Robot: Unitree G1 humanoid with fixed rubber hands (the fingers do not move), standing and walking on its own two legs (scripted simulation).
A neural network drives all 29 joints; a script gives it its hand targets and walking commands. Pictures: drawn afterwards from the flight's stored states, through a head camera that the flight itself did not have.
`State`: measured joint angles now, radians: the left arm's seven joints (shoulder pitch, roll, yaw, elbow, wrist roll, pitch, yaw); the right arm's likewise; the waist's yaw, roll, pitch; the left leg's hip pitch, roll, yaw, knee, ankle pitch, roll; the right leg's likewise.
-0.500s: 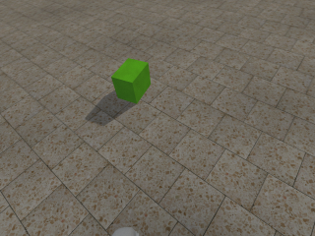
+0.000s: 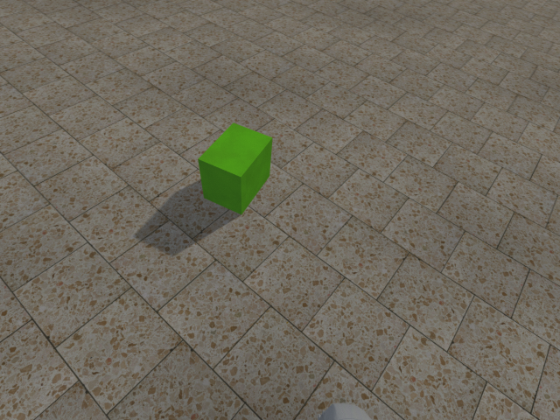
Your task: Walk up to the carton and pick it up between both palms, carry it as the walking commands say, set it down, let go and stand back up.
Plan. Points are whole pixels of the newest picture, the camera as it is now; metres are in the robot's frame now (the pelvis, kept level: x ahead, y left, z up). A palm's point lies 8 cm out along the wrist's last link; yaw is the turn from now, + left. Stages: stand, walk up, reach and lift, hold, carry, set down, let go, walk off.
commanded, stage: walk up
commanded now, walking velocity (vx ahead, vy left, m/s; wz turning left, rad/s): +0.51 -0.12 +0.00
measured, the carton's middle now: (237, 168) +1.19 +0.14 -0.65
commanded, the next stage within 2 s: none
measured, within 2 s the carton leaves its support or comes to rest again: neither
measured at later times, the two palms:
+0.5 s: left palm (160, 307) +0.31 +0.21 -0.11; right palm (440, 369) +0.22 -0.29 -0.16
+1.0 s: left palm (131, 246) +0.45 +0.30 -0.15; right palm (363, 210) +0.54 -0.20 -0.12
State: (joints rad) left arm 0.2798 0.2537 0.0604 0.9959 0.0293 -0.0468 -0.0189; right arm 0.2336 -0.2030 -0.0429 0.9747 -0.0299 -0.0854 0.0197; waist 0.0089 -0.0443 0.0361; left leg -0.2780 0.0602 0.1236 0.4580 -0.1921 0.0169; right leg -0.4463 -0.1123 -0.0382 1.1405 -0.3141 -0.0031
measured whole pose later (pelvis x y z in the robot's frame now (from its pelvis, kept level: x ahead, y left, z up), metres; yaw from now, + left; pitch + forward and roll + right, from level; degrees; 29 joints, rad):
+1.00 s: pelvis +0.46 +0.04 +0.00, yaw +1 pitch +1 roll -1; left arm 0.32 0.25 0.06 1.03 0.03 -0.05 -0.01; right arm 0.19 -0.20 -0.04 0.98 -0.03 -0.08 0.02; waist 0.03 -0.04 0.05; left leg -0.31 0.07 0.13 0.49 -0.19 0.01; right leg -0.40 -0.11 -0.04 1.11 -0.36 -0.01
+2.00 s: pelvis +0.70 +0.06 +0.00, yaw +1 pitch -1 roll +0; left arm 0.31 0.18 0.02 1.07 0.02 0.02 0.03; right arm 0.17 -0.15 -0.03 1.03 -0.01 0.00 -0.03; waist 0.03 -0.06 0.04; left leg -0.24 0.01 0.09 0.40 -0.14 0.02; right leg -0.22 -0.06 -0.04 0.52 -0.34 0.01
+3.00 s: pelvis +0.73 +0.03 +0.00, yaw +0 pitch -1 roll +0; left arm 0.31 0.13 0.02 1.13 0.01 -0.02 0.04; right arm 0.28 -0.12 -0.03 1.15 0.00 -0.01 -0.04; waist 0.00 0.00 0.04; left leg -0.17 0.05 0.08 0.37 -0.17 -0.02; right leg -0.11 -0.01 -0.04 0.38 -0.24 -0.01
